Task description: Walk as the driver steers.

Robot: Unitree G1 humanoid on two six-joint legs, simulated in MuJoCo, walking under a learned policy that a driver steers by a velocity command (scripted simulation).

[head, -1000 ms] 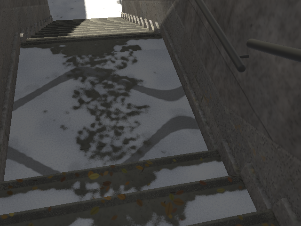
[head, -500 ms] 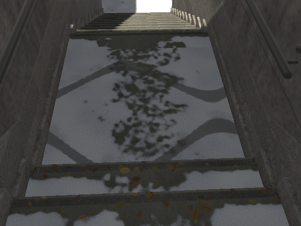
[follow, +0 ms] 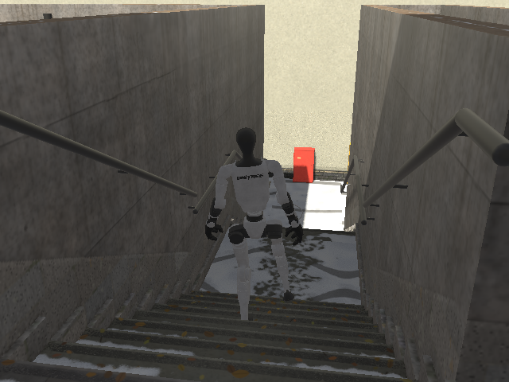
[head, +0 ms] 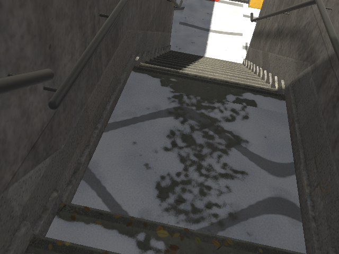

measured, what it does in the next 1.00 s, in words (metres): goes down: right foot 0.15 m lower, then left foot 0.15 m lower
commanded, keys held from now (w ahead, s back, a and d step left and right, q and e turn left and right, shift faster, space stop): w+e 0.52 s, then w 0.04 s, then w+q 0.06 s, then q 0.38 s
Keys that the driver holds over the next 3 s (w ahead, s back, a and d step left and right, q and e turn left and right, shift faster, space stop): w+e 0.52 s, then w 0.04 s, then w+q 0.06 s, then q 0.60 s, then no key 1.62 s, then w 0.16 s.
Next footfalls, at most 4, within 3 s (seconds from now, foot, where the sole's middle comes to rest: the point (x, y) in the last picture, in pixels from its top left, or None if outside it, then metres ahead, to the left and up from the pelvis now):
0.28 right None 0.25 -0.16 -0.91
0.72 left None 0.56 -0.04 -1.07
1.20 right None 0.54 -0.26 -1.07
1.58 left None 0.52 -0.02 -1.07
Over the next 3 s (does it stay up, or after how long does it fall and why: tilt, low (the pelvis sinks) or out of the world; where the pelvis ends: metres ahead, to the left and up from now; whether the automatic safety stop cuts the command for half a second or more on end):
stays up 0.53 -0.14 -0.29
